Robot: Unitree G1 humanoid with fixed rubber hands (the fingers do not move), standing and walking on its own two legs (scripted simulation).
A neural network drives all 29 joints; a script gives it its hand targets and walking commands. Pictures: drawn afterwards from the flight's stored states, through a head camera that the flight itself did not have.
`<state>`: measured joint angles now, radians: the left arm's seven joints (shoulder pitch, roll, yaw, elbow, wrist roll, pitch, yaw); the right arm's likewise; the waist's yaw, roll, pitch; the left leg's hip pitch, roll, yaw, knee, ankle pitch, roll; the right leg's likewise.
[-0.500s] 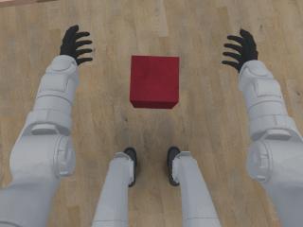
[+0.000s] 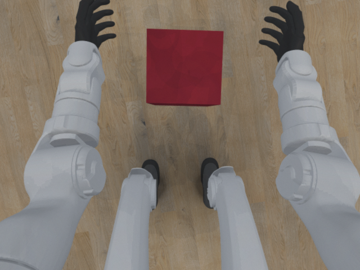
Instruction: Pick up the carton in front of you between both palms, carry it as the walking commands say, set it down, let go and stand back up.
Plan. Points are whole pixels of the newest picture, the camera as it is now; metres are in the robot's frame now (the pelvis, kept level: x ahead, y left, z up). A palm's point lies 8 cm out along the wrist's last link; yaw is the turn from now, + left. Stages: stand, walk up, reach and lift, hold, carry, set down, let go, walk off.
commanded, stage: reach and lift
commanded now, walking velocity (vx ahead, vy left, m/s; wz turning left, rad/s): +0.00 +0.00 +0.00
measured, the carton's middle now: (182, 74) +0.51 -0.01 -0.47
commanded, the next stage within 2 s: none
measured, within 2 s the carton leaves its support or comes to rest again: leaves its support in 1.50 s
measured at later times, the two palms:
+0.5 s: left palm (119, 68) +0.51 +0.17 -0.36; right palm (247, 72) +0.50 -0.19 -0.36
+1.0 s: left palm (127, 69) +0.52 +0.16 -0.39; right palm (241, 74) +0.50 -0.19 -0.39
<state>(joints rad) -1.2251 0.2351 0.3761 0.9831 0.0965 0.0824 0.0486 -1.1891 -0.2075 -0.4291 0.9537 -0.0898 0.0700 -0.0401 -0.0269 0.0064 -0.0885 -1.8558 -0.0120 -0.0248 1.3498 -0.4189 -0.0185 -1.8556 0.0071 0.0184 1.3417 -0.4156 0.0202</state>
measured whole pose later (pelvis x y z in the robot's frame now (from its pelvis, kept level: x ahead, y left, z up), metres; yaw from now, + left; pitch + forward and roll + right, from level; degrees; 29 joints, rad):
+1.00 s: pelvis -0.05 +0.00 -0.22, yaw +0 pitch +37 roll +0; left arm -1.58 0.39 0.06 1.19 -0.20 0.07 0.10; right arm -1.54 -0.35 -0.12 1.17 0.21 0.06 -0.11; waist -0.03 0.00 0.40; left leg -2.26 -0.03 -0.03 2.22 -0.60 -0.03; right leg -2.26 0.03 0.03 2.21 -0.59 0.04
